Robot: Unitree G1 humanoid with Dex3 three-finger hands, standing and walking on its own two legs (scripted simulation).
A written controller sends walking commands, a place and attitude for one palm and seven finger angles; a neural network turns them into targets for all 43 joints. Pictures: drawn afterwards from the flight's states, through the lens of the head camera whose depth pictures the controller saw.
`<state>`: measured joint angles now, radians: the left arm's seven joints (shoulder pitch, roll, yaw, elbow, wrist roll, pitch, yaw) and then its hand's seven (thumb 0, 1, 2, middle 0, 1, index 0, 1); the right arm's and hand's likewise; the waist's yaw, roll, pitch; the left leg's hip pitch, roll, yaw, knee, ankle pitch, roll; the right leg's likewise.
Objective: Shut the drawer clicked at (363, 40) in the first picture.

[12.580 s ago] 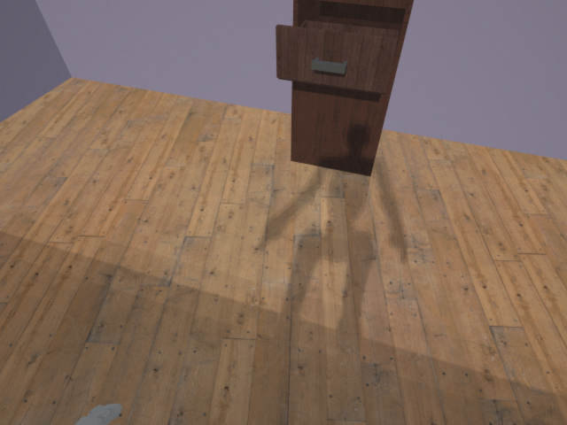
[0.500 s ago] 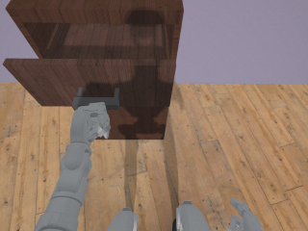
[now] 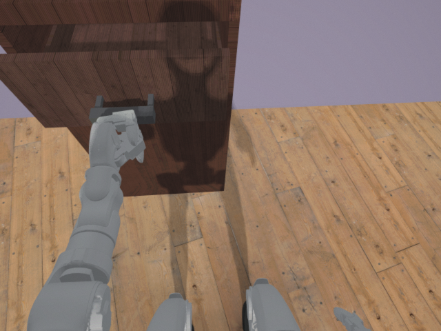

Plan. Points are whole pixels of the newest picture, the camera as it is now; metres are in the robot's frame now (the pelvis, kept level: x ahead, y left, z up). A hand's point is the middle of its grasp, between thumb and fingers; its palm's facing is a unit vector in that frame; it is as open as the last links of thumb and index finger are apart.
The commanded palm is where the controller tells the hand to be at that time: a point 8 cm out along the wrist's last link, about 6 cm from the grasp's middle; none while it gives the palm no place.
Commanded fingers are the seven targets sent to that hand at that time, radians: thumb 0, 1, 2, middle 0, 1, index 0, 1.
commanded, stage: push the drawer shut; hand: left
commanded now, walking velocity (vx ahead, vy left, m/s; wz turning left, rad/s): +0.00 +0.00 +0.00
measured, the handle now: (124, 107) +0.52 +0.17 +0.04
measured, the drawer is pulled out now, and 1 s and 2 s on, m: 0.09 0.00 0.00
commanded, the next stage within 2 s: pull the fist back off the drawer in 0.98 s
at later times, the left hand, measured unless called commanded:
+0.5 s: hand (142, 113) +0.51 +0.13 +0.04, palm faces +0.02 -1.00 -0.03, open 3.2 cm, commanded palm +0.49 +0.18 +0.05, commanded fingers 0.00 0.90 0.90 -1.40 -1.60 -1.40 -1.60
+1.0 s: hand (142, 102) +0.53 +0.13 +0.04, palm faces +0.04 -1.00 -0.04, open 3.1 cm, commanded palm +0.54 +0.17 +0.05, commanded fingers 0.00 0.90 0.90 -1.40 -1.60 -1.40 -1.60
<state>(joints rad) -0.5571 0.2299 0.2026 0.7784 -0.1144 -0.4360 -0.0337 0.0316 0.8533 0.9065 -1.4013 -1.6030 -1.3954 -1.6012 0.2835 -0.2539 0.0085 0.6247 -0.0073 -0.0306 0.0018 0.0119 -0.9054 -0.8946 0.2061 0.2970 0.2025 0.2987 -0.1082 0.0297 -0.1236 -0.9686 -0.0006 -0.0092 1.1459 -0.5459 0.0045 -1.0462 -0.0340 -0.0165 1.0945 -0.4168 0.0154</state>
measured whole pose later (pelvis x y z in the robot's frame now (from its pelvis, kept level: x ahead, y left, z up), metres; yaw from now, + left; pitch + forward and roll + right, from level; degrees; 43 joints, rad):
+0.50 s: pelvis +0.00 +0.00 -0.01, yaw -1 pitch +24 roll -1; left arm -0.86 0.34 0.33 1.09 -0.06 -0.48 -0.06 0.03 0.84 0.90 -1.40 -1.60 -1.40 -1.60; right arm 0.33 -0.26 0.02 0.64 -0.04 0.01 0.02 0.01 -0.91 -0.89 0.21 0.30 0.20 0.30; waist -0.17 0.03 -0.12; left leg -1.06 0.01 -0.01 1.18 -0.55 0.01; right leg -1.13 -0.03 -0.01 1.11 -0.41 0.02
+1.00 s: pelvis -0.01 +0.00 -0.01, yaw +0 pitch +27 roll -3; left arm -1.02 0.42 0.35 1.24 0.00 -0.48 -0.03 0.02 0.77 0.97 -1.40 -1.60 -1.40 -1.60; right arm 0.35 -0.26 0.05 0.64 -0.06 0.05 0.03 0.01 -0.91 -0.89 0.21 0.30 0.20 0.30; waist -0.22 0.04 -0.11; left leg -1.14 0.01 -0.04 1.22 -0.54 0.01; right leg -1.19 -0.02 -0.05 1.12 -0.39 0.02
